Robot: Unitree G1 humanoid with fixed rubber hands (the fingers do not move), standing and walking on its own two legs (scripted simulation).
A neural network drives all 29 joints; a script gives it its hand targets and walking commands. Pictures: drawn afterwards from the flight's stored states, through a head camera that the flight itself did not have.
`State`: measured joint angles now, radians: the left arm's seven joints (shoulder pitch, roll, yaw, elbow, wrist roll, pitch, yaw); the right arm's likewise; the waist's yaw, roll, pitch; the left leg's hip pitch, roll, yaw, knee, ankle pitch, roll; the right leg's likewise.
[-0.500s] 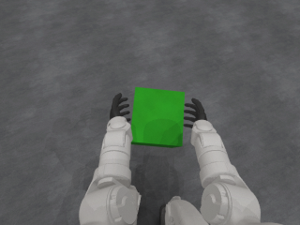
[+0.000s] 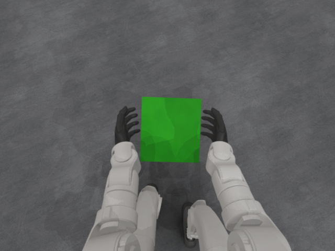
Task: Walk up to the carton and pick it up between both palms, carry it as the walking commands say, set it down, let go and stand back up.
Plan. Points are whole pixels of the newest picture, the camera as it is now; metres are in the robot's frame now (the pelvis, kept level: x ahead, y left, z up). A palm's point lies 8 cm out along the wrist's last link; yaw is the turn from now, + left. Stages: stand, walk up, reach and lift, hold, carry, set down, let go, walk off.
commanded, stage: set down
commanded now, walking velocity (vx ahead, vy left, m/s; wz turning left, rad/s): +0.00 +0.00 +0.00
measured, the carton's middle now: (169, 128) +0.41 +0.06 -0.18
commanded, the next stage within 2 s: none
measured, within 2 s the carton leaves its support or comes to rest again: neither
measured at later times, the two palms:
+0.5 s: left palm (130, 138) +0.36 +0.17 -0.17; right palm (209, 136) +0.40 -0.05 -0.18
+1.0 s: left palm (137, 131) +0.40 +0.17 -0.25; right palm (205, 132) +0.43 -0.06 -0.27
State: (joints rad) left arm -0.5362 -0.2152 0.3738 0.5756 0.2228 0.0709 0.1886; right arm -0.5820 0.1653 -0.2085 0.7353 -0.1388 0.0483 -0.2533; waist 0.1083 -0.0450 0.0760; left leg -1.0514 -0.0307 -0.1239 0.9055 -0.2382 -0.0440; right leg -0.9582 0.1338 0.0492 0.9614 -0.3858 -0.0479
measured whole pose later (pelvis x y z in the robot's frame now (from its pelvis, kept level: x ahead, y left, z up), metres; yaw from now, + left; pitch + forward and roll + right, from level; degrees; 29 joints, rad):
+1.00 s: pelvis -0.04 +0.01 -0.16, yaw -1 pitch +34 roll +0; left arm -0.93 -0.18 0.45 0.62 0.20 0.17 0.26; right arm -0.99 0.02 -0.22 0.84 -0.10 0.18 -0.27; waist 0.10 -0.03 0.06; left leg -1.75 -0.08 -0.09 1.58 -0.42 -0.05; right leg -1.66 0.16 0.03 1.67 -0.61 -0.01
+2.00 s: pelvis -0.08 +0.03 -0.28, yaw -3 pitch +29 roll -3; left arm -1.45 -0.02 0.50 0.75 0.16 0.30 0.24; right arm -1.56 -0.22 -0.27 1.00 -0.19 0.31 -0.10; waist 0.13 0.00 0.51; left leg -2.06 -0.09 -0.08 1.95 -0.40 -0.04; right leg -1.94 0.18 0.00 2.05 -0.63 0.03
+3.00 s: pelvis -0.05 +0.00 -0.32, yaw -1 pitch +33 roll +5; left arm -1.52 0.19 0.50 1.05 0.05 0.20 0.09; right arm -1.63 -0.21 -0.05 1.13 -0.09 0.24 -0.11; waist 0.13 -0.04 0.51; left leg -2.16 -0.04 -0.01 2.10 -0.52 -0.08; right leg -2.10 0.22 0.03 2.26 -0.71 -0.02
